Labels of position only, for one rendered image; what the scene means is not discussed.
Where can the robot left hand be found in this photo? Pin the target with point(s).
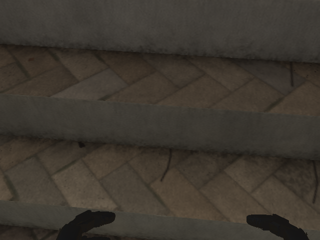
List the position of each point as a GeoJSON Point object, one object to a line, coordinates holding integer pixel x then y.
{"type": "Point", "coordinates": [85, 222]}

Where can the robot right hand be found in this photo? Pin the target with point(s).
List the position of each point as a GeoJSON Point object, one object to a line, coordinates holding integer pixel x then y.
{"type": "Point", "coordinates": [277, 225]}

